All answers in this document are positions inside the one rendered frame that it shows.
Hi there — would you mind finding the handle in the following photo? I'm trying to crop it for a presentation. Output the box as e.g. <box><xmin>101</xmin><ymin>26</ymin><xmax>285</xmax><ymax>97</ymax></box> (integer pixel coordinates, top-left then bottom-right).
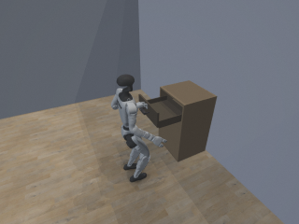
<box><xmin>139</xmin><ymin>107</ymin><xmax>149</xmax><ymax>115</ymax></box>

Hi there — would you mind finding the robot right upper arm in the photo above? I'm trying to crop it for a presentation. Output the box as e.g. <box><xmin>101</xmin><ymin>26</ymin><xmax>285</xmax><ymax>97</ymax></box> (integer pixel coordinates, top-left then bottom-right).
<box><xmin>126</xmin><ymin>102</ymin><xmax>138</xmax><ymax>133</ymax></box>

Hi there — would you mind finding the left robot hand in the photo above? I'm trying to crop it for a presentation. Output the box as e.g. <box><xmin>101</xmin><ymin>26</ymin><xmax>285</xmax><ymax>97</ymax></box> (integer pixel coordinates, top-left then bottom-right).
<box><xmin>136</xmin><ymin>102</ymin><xmax>148</xmax><ymax>115</ymax></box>

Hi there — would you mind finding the drawer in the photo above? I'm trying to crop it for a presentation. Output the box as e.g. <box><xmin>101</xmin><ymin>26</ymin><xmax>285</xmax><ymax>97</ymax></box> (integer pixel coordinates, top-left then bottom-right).
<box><xmin>138</xmin><ymin>94</ymin><xmax>183</xmax><ymax>129</ymax></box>

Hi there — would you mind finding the right robot forearm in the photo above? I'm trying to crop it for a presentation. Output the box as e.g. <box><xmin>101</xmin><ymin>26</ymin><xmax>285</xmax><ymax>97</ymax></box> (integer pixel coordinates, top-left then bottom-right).
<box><xmin>132</xmin><ymin>127</ymin><xmax>156</xmax><ymax>142</ymax></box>

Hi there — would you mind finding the robot head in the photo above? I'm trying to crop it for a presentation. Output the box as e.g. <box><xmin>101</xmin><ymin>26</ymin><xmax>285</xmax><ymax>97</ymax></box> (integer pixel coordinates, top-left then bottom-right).
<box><xmin>116</xmin><ymin>74</ymin><xmax>135</xmax><ymax>102</ymax></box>

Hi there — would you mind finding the cabinet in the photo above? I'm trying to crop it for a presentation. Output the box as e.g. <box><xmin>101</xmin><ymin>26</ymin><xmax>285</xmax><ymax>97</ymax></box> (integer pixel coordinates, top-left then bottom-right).
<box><xmin>158</xmin><ymin>80</ymin><xmax>218</xmax><ymax>162</ymax></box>

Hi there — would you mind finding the robot left upper arm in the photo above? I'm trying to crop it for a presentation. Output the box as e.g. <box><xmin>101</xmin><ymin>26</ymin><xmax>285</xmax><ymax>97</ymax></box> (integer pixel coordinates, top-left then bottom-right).
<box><xmin>110</xmin><ymin>88</ymin><xmax>122</xmax><ymax>110</ymax></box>

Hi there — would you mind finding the right robot hand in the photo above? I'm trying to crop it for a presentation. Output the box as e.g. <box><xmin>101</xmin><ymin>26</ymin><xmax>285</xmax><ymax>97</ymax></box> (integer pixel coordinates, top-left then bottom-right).
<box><xmin>153</xmin><ymin>136</ymin><xmax>167</xmax><ymax>147</ymax></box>

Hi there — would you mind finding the robot right foot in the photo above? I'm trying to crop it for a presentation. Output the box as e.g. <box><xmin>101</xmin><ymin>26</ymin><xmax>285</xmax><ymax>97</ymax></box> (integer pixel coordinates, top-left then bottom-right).
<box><xmin>130</xmin><ymin>173</ymin><xmax>147</xmax><ymax>183</ymax></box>

